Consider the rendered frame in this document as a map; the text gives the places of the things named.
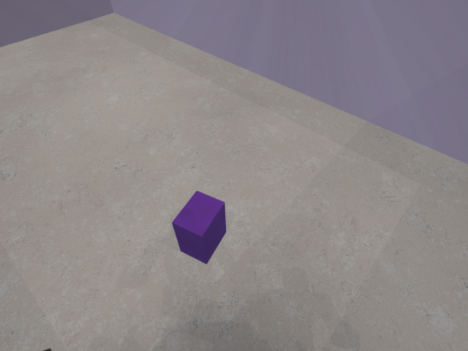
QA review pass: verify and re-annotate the carton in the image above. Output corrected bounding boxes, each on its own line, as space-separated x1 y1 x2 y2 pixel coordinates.
172 191 226 264

